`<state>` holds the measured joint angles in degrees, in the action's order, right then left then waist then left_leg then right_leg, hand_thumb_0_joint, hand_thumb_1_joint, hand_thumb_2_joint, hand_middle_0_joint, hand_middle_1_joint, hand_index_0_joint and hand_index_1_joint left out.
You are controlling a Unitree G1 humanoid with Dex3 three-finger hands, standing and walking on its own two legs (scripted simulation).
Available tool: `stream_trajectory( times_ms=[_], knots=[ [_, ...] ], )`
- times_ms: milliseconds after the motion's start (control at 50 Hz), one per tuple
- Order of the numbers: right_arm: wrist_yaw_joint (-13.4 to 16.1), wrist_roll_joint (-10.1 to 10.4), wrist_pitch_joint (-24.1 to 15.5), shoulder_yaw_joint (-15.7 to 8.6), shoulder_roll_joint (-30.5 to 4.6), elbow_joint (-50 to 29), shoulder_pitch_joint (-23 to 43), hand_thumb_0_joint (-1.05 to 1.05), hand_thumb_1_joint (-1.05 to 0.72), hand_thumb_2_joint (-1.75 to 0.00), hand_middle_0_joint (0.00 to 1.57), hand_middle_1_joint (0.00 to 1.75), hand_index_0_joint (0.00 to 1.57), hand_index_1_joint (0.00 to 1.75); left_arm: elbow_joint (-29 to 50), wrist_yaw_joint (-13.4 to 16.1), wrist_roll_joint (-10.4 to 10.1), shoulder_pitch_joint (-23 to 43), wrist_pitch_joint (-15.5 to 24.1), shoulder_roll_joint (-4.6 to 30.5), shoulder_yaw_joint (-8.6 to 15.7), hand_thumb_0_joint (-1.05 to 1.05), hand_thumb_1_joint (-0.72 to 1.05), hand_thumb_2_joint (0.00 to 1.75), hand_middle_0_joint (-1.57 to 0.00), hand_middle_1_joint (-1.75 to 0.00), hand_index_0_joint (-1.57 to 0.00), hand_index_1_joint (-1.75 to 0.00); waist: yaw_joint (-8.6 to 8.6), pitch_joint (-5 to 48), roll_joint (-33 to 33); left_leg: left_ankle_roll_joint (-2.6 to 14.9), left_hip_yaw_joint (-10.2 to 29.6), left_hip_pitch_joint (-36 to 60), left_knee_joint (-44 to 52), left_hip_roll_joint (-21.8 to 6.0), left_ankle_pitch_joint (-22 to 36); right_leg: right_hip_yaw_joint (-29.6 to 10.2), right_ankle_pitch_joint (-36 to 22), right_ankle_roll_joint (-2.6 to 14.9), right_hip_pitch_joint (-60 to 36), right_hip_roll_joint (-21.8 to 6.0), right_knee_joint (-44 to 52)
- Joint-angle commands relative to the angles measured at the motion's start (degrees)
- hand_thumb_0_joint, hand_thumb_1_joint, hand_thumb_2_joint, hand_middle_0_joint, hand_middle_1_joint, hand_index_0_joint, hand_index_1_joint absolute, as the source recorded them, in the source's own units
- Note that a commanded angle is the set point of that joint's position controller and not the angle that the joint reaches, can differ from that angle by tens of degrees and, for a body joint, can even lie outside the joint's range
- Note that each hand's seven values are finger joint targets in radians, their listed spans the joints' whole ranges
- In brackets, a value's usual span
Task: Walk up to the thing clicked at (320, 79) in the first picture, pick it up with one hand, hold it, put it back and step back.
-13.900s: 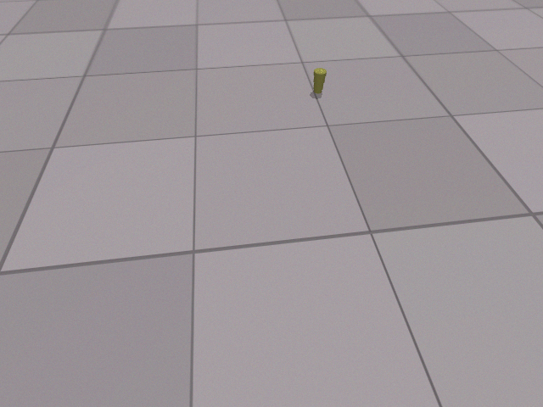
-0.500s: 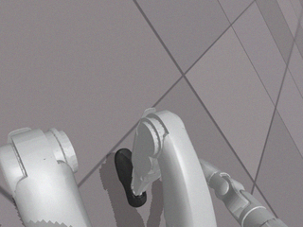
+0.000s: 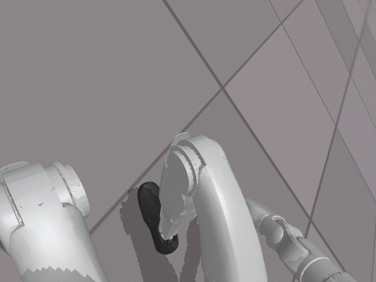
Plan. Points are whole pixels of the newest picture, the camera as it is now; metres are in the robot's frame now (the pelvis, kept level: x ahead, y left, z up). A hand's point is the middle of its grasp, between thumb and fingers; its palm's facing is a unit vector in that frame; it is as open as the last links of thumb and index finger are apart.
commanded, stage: settle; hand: left
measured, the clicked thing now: out of the picture +0.42 +0.36 -0.20
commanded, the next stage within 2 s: hold in 1.14 s
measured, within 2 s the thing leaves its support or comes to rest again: neither
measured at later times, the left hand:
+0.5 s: hand out of the picture +0.39 +0.40 -0.11, palm faces +0.59 -0.81 +0.00, open 10.7 cm
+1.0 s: hand out of the picture +0.37 +0.40 +0.00, palm faces +0.61 -0.79 -0.04, open 10.7 cm
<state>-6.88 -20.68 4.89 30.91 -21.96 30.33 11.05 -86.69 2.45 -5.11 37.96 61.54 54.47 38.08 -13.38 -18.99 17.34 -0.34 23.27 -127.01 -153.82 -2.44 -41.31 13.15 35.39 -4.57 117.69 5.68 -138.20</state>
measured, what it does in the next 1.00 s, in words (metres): stands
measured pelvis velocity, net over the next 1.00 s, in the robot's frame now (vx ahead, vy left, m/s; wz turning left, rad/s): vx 0.02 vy -0.02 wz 0.14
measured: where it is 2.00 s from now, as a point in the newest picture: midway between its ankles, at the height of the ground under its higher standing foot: (116, 256)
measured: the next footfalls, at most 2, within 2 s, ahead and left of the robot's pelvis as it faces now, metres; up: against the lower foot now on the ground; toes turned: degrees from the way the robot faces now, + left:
none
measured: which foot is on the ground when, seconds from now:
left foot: down 0.00-1.00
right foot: down 0.00-1.00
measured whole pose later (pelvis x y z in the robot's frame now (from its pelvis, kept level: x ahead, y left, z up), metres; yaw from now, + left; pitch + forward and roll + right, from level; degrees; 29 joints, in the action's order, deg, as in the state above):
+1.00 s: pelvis +0.02 -0.02 +0.05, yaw +8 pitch +27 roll -10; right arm -4.6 -6.9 4.9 9.6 -17.6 35.2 -0.9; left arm -53.6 -7.1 -9.6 32.8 37.0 34.4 34.5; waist -6.2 0.5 4.0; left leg -1.2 12.1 -129.3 -140.5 -2.0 -39.1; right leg 6.0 38.5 -2.6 122.9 0.5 -133.8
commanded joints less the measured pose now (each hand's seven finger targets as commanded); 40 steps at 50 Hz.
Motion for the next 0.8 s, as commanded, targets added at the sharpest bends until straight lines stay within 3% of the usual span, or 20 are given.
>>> stream_trajectory(
  times_ms=[0, 80, 120, 220, 260, 280, 320, 380, 420, 440, 480, 560, 620, 660, 680, 700, 740, 780],
  knots=[
    [1.1, -0.3, 1.0, -7.2, -20.9, -0.5, -1.8, 0.00, -0.88, -0.90, 0.20, 0.30, 0.20, 0.30, 10.6, -0.6, -0.6, 9.9, 4.5, 14.0, 1.5, 0.00, 0.40, 1.20, -1.11, -1.23, -1.12, -1.24, -5.35, 33.6, -35.5, -1.60, -5.3, 23.2, 20.5, -4.4, 9.2, 7.4, -9.9, 4.33, -14.5, 1.0, 7.9],
    [1.3, 0.1, 1.0, -7.9, -20.8, -0.1, -2.6, 0.00, -0.89, -0.90, 0.20, 0.30, 0.20, 0.30, 12.0, -1.7, -1.0, 9.5, 3.3, 12.5, 1.6, 0.00, 0.36, 1.24, -1.17, -1.30, -1.18, -1.31, -5.42, 34.1, -36.4, -1.83, -5.5, 24.1, 20.8, -4.4, 10.6, 7.4, -11.0, 4.38, -14.5, 0.9, 7.7],
    [1.3, 0.3, 1.1, -8.3, -20.7, 0.0, -2.8, 0.00, -0.89, -0.90, 0.20, 0.30, 0.20, 0.30, 14.4, -2.2, -1.0, 9.5, 2.8, 14.1, 2.2, 0.00, 0.33, 1.27, -1.20, -1.33, -1.21, -1.34, -4.59, 34.6, -37.5, -1.70, -6.0, 23.6, 21.1, -4.2, 9.6, 7.0, -10.2, 4.57, -14.4, 0.9, 8.0],
    [1.3, 1.2, 1.0, -10.2, -20.0, 0.2, -4.5, 0.00, -0.89, -0.90, 0.20, 0.30, 0.20, 0.30, 18.4, -3.6, -1.4, 8.8, 0.1, 12.0, 2.1, 0.00, 0.27, 1.30, -1.24, -1.39, -1.25, -1.40, -3.57, 36.6, -37.5, -1.41, -7.1, 23.0, 21.8, -3.7, 8.8, 6.3, -9.7, 4.77, -14.4, 0.6, 8.7],
    [1.3, 1.7, 0.9, -11.2, -19.8, 0.4, -5.1, 0.00, -0.89, -0.90, 0.20, 0.30, 0.20, 0.30, 20.0, -4.1, -1.7, 8.9, -1.3, 9.5, 1.0, 0.00, 0.24, 1.32, -1.26, -1.42, -1.27, -1.43, -3.22, 37.4, -38.1, -1.66, -7.1, 23.9, 22.5, -3.7, 9.4, 6.1, -10.0, 4.91, -13.3, 0.4, 8.4],
    [1.3, 2.0, 0.9, -11.8, -19.8, 0.4, -5.5, 0.00, -0.89, -0.90, 0.20, 0.30, 0.20, 0.30, 21.5, -4.4, -1.7, 8.9, -1.9, 10.4, 1.7, 0.00, 0.21, 1.31, -1.26, -1.42, -1.28, -1.43, -2.76, 37.9, -38.4, -1.70, -7.1, 24.2, 22.9, -3.7, 9.1, 5.9, -9.6, 5.02, -12.6, 0.3, 8.4],
    [1.1, 2.8, 0.9, -13.0, -19.4, 0.6, -6.5, 0.00, -0.89, -0.90, 0.20, 0.30, 0.20, 0.30, 23.7, -5.1, -1.7, 8.6, -3.4, 8.3, 0.2, 0.00, 0.18, 1.32, -1.28, -1.45, -1.30, -1.46, -2.16, 38.7, -38.7, -1.61, -7.6, 23.9, 23.6, -3.5, 8.3, 5.3, -9.0, 5.24, -12.0, 0.1, 8.5],
    [1.1, 3.9, 0.7, -14.5, -18.8, 0.6, -7.9, 0.00, -0.89, -0.90, 0.20, 0.30, 0.20, 0.30, 27.0, -6.0, -2.3, 9.0, -5.3, 7.8, 0.7, 0.00, 0.19, 1.35, -1.29, -1.47, -1.31, -1.48, -1.41, 40.7, -38.9, -1.50, -8.0, 24.2, 24.2, -3.2, 8.6, 4.9, -9.1, 5.31, -11.4, -0.2, 8.6],
    [1.1, 4.7, 0.6, -15.8, -18.4, 0.6, -8.7, 0.00, -0.89, -0.90, 0.20, 0.30, 0.20, 0.30, 29.7, -6.7, -2.6, 9.3, -6.6, 5.4, -0.4, 0.00, 0.16, 1.34, -1.31, -1.48, -1.34, -1.49, -0.78, 41.4, -39.5, -1.63, -8.0, 24.9, 25.5, -3.1, 8.3, 4.4, -8.4, 5.59, -9.5, -0.6, 8.5],
    [1.1, 5.2, 0.6, -16.5, -18.0, 0.7, -9.3, 0.00, -0.89, -0.90, 0.20, 0.30, 0.20, 0.30, 31.0, -6.9, -2.7, 8.9, -7.7, 5.7, 0.0, 0.00, 0.15, 1.35, -1.32, -1.50, -1.35, -1.50, 0.21, 42.1, -39.5, -1.46, -8.5, 24.7, 25.6, -2.9, 7.4, 3.9, -7.7, 5.69, -9.2, -0.6, 9.0],
    [1.1, 6.0, 0.5, -17.7, -17.6, 0.9, -10.5, 0.00, -0.89, -0.90, 0.20, 0.30, 0.20, 0.30, 32.7, -7.6, -3.0, 9.7, -9.3, 3.2, -1.5, 0.00, 0.16, 1.36, -1.33, -1.51, -1.36, -1.52, 0.20, 42.7, -39.3, -1.40, -8.9, 24.5, 26.3, -2.7, 7.1, 3.5, -7.6, 5.81, -8.3, -0.9, 9.1],
    [1.4, 7.9, 0.3, -20.5, -16.0, 1.2, -12.5, 0.00, -0.89, -0.90, 0.20, 0.30, 0.20, 0.30, 38.4, -8.4, -3.2, 8.6, -12.8, 1.3, -2.0, 0.00, 0.15, 1.35, -1.35, -1.52, -1.37, -1.52, 2.86, 46.0, -39.3, -1.05, -10.9, 24.5, 27.4, -2.0, 6.9, 1.8, -7.1, 6.14, -7.6, -1.4, 10.2],
    [1.5, 9.5, 0.1, -22.0, -14.7, 1.4, -13.9, 0.00, -0.89, -0.90, 0.20, 0.30, 0.20, 0.30, 40.3, -8.0, -4.2, 9.3, -15.5, -1.9, -2.9, 0.00, 0.16, 1.36, -1.36, -1.54, -1.39, -1.54, 3.51, 46.8, -37.4, -0.50, -11.8, 23.1, 28.4, -1.4, 4.8, 1.2, -5.4, 6.31, -7.0, -1.6, 11.6],
    [1.6, 10.4, 0.2, -22.2, -13.6, 0.7, -13.8, 0.00, -0.89, -0.90, 0.20, 0.30, 0.20, 0.30, 37.5, -8.1, -4.0, 6.9, -17.2, -4.3, -4.1, 0.00, 0.13, 1.36, -1.36, -1.55, -1.39, -1.55, 3.16, 45.9, -34.7, -0.14, -12.0, 21.5, 29.1, -1.2, 3.0, 0.9, -3.9, 6.20, -6.5, -1.8, 12.7],
    [1.8, 10.7, 0.2, -23.6, -14.1, 1.2, -14.7, 0.00, -0.88, -0.90, 0.20, 0.30, 0.20, 0.30, 43.9, -7.9, -3.9, 9.7, -17.1, -2.1, -3.0, 0.00, 0.15, 1.36, -1.36, -1.54, -1.39, -1.54, 4.37, 47.6, -36.2, -0.22, -12.4, 22.6, 29.8, -1.0, 2.6, 0.5, -3.3, 6.42, -6.0, -2.1, 12.8],
    [2.0, 11.1, 0.2, -24.1, -13.7, 1.2, -14.8, 0.00, -0.88, -0.89, 0.20, 0.30, 0.20, 0.30, 44.0, -7.8, -3.7, 9.8, -17.6, -2.2, -3.1, 0.00, 0.17, 1.38, -1.36, -1.55, -1.40, -1.55, 5.14, 48.3, -37.1, -0.29, -12.6, 23.5, 30.7, -1.0, 2.1, 0.1, -2.6, 6.50, -5.6, -2.3, 12.9],
    [2.0, 11.7, 0.1, -24.8, -13.1, 1.4, -15.1, 0.00, -0.88, -0.90, 0.20, 0.30, 0.20, 0.30, 42.9, -8.2, -3.8, 8.7, -18.8, -5.3, -4.4, 0.00, 0.16, 1.36, -1.36, -1.55, -1.40, -1.55, 4.83, 48.5, -35.9, -0.27, -12.8, 23.7, 31.0, -0.8, 2.7, -0.2, -3.2, 6.59, -4.9, -2.5, 12.9],
    [2.2, 12.3, -0.1, -25.4, -12.4, 1.2, -15.9, 0.00, -0.88, -0.90, 0.20, 0.30, 0.20, 0.30, 43.9, -8.0, -4.4, 8.4, -19.4, -5.7, -3.3, 0.00, 0.15, 1.36, -1.36, -1.55, -1.40, -1.55, 5.25, 49.9, -34.3, 0.06, -13.7, 23.1, 30.9, -0.4, 3.9, -0.9, -3.6, 6.55, -6.3, -2.6, 13.8]
  ],
)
